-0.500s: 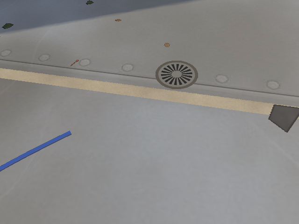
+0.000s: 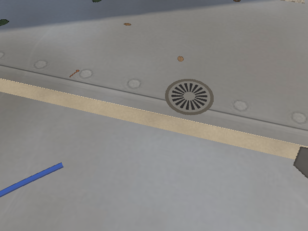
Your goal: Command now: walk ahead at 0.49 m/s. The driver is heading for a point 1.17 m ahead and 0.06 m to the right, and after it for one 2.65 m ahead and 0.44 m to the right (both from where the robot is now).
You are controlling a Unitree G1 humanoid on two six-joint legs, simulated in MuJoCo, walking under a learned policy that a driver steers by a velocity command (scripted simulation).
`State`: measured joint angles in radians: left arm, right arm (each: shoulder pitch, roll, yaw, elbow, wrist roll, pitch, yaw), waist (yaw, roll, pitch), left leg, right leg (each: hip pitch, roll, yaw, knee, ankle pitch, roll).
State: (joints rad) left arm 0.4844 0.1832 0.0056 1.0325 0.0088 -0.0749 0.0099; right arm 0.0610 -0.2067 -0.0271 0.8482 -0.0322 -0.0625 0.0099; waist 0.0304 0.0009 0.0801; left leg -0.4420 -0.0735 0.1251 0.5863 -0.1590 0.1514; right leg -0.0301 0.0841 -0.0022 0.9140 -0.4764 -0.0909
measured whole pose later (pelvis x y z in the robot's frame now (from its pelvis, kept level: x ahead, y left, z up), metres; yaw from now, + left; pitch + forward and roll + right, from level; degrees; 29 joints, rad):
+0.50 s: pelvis +0.27 -0.03 +0.01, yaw +1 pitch +1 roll +1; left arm -0.02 0.18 0.01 0.83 0.02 -0.06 -0.02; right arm 0.50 -0.18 -0.01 1.09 -0.02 -0.09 -0.01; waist -0.08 -0.01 0.07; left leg 0.13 -0.07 0.05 0.27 -0.40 0.07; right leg -0.49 -0.01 -0.09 0.54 -0.11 -0.09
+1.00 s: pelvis +0.54 -0.04 +0.02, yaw +1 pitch +0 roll -1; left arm 0.50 0.17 0.02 1.07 0.02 -0.09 0.01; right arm 0.02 -0.18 -0.02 0.88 -0.02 -0.04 0.03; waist 0.07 0.02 0.05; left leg -0.57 0.05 0.07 0.62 -0.06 0.07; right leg 0.10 0.08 -0.08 0.19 -0.30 -0.07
